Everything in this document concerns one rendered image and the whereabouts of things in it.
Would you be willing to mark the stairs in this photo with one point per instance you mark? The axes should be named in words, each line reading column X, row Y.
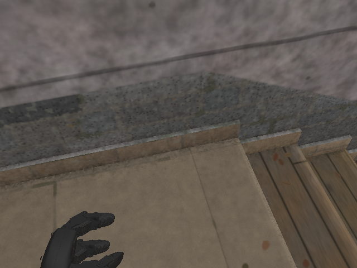
column 314, row 202

